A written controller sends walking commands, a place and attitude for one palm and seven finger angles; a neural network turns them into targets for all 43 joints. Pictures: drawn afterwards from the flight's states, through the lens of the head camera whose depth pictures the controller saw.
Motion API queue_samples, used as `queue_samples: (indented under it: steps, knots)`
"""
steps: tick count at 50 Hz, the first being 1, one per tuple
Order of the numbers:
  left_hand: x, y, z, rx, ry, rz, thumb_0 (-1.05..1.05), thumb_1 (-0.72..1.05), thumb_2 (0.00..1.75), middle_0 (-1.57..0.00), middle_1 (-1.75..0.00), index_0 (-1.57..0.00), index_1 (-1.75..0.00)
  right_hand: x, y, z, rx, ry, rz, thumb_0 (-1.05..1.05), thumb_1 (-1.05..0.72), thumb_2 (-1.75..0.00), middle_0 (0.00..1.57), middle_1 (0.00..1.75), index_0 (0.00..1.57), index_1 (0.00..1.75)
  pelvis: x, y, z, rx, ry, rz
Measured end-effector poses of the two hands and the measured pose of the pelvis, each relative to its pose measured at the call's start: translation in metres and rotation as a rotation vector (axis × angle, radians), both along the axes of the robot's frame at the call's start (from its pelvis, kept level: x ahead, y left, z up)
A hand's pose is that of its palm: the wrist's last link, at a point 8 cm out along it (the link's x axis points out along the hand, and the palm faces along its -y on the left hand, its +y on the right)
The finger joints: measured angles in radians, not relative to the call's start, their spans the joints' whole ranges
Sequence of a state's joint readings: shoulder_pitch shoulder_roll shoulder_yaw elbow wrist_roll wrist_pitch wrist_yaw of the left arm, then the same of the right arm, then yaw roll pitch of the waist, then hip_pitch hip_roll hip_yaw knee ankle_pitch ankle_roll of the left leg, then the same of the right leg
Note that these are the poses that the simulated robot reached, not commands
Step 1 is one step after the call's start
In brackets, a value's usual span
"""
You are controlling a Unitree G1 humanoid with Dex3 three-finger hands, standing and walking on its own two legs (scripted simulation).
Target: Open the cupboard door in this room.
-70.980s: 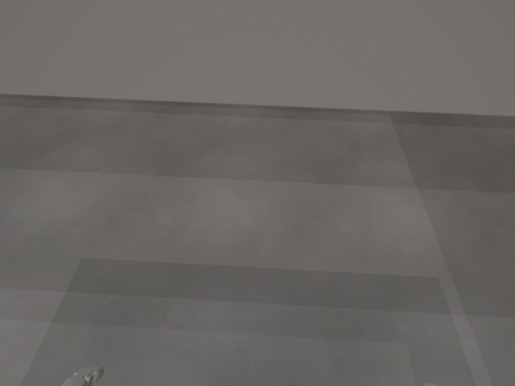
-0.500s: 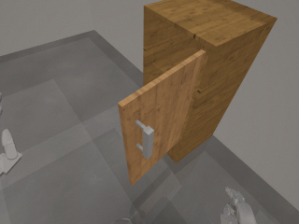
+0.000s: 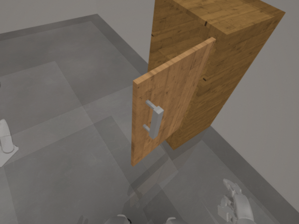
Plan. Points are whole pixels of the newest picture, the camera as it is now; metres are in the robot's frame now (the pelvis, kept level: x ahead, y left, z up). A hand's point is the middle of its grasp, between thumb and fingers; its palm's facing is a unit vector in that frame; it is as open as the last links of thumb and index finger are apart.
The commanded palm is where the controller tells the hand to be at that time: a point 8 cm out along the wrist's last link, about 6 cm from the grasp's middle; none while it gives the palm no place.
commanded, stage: step back with the hand held close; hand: left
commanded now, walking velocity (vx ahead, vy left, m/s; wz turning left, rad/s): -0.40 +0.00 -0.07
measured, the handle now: (151, 120) +0.43 +0.02 -0.03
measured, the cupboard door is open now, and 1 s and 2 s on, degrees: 98 98 98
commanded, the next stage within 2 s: stop stepping back and stand still in 0.08 s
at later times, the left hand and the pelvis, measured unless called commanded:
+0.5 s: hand out of the picture +0.11 +0.24 +0.17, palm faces +0.39 -0.82 -0.43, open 7.4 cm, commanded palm +0.06 +0.27 +0.19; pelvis -0.10 -0.01 +0.00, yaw -4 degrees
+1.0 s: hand out of the picture +0.07 +0.23 +0.16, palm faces +0.35 -0.83 -0.43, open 7.5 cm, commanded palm +0.01 +0.27 +0.19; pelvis -0.16 -0.01 +0.01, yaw -6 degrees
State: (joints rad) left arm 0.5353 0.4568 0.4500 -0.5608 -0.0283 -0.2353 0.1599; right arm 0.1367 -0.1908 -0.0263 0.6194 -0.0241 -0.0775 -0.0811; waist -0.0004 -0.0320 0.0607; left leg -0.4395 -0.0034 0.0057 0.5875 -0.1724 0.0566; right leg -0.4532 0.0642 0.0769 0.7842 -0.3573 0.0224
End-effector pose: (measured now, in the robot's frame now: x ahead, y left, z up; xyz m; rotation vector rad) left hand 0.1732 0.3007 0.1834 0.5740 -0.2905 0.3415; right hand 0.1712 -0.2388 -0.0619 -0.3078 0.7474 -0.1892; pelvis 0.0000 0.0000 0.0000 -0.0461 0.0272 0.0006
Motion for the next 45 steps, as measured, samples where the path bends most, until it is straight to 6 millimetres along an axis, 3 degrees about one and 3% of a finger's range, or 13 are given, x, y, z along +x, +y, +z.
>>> queue_samples:
  steps: [4, 11, 16, 18, 22, 26, 31, 37, 45]
  knots:
    - [-0.015, 0.004, 0.011, -0.018, -0.025, 0.002, 0.01, 0.88, 0.9, -0.21, -0.3, -0.21, -0.3, -0.014, 0.013, 0.011, 0.03, -0.031, 0.024, 0.01, -0.9, -0.9, 0.2, 0.3, 0.2, 0.3, -0.016, 0.001, 0.009, -0.028, 0.013, -0.03]
    - [-0.04, -0.021, 0.013, -0.074, -0.021, -0.074, 0.01, 0.89, 0.9, -0.21, -0.3, -0.2, -0.3, -0.057, 0.018, 0.013, 0.074, -0.051, 0.036, 0.01, -0.9, -0.9, 0.2, 0.3, 0.21, 0.3, -0.057, -0.006, 0.012, -0.033, 0.035, -0.071]
    - [-0.072, -0.04, 0.01, 0.007, 0.034, -0.121, 0.01, 0.89, 0.9, -0.21, -0.3, -0.2, -0.3, -0.1, 0.0, -0.002, 0.095, -0.047, 0.012, 0.01, -0.9, -0.9, 0.21, 0.3, 0.21, 0.3, -0.093, -0.02, 0.0, 0.019, 0.037, -0.087]
    - [-0.086, -0.043, 0.011, 0.005, 0.058, -0.122, 0.01, 0.88, 0.9, -0.21, -0.3, -0.21, -0.3, -0.123, -0.01, -0.008, 0.088, 0.003, -0.018, 0.01, -0.9, -0.9, 0.21, 0.3, 0.21, 0.3, -0.098, -0.019, 0.002, 0.017, 0.023, -0.096]
    - [-0.101, -0.033, 0.008, -0.022, 0.046, -0.052, 0.01, 0.88, 0.9, -0.21, -0.3, -0.21, -0.3, -0.167, -0.03, -0.013, 0.054, 0.074, -0.108, 0.01, -0.9, -0.9, 0.2, 0.3, 0.21, 0.3, -0.098, -0.018, 0.005, 0.032, 0.009, -0.102]
    - [-0.101, -0.019, -0.003, -0.082, 0.006, 0.014, 0.01, 0.88, 0.9, -0.21, -0.3, -0.21, -0.3, -0.194, -0.043, -0.017, 0.006, 0.101, -0.152, 0.01, -0.9, -0.9, 0.2, 0.3, 0.2, 0.3, -0.106, -0.013, 0.002, 0.037, -0.017, -0.079]
    - [-0.105, -0.03, -0.001, -0.071, 0.004, -0.03, 0.01, 0.89, 0.9, -0.21, -0.3, -0.2, -0.3, -0.207, -0.041, -0.009, 0.02, 0.02, -0.158, 0.01, -0.9, -0.9, 0.2, 0.3, 0.2, 0.3, -0.127, -0.015, 0.002, 0.061, -0.037, -0.099]
    - [-0.131, -0.051, 0.015, 0.0, 0.019, -0.102, 0.01, 0.88, 0.9, -0.21, -0.3, -0.21, -0.3, -0.212, -0.033, -0.009, 0.085, -0.013, -0.134, 0.01, -0.9, -0.9, 0.2, 0.3, 0.2, 0.3, -0.143, -0.022, 0.006, 0.031, -0.028, -0.093]
    - [-0.141, -0.027, -0.002, -0.063, 0.047, 0.007, 0.01, 0.88, 0.9, -0.21, -0.3, -0.21, -0.3, -0.21, -0.027, -0.017, 0.077, 0.034, -0.111, 0.01, -0.9, -0.9, 0.2, 0.3, 0.2, 0.3, -0.146, -0.016, 0.007, 0.026, -0.045, -0.097]
